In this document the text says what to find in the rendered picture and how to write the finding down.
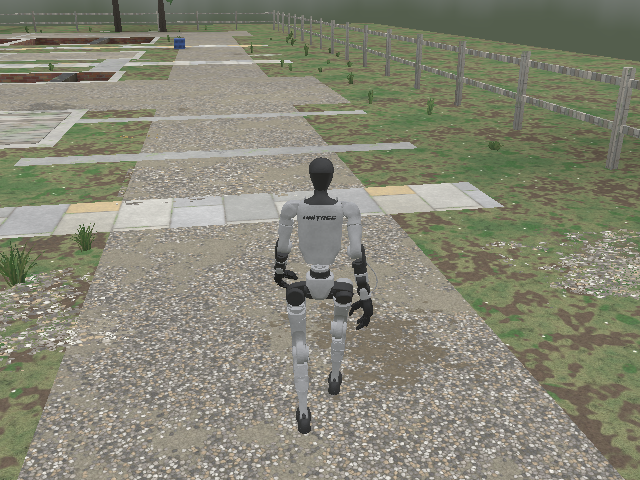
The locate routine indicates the right robot hand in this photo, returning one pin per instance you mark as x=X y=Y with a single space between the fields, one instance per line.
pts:
x=368 y=312

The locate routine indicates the right robot foot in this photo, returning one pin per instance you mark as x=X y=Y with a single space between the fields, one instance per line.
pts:
x=334 y=387

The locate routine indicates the robot left upper arm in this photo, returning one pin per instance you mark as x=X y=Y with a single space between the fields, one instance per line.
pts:
x=289 y=211

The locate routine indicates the left robot hand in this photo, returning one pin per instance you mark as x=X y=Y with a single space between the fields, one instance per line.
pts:
x=287 y=274

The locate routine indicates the robot right forearm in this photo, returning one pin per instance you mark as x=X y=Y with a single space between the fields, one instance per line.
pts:
x=361 y=276

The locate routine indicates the robot left thigh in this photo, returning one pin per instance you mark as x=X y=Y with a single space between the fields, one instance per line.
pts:
x=296 y=308

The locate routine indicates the robot left forearm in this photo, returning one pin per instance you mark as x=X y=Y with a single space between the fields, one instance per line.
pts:
x=280 y=260

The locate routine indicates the robot right upper arm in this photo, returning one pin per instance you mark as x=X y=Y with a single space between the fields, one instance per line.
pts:
x=354 y=228

